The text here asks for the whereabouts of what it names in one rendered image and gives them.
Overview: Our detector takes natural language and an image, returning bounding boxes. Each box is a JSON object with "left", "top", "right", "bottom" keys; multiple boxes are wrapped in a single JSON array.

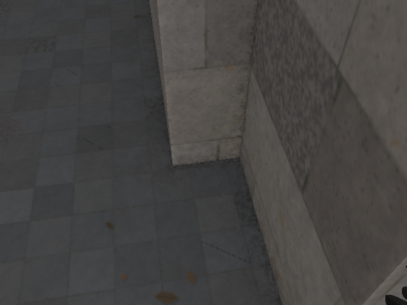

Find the right robot hand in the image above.
[{"left": 385, "top": 266, "right": 407, "bottom": 305}]

